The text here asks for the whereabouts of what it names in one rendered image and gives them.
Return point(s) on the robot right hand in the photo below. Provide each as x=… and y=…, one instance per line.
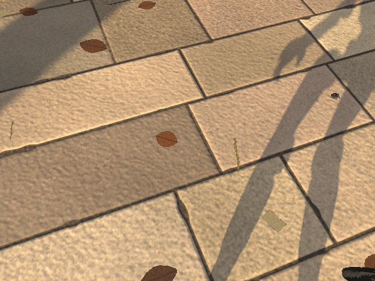
x=358, y=274

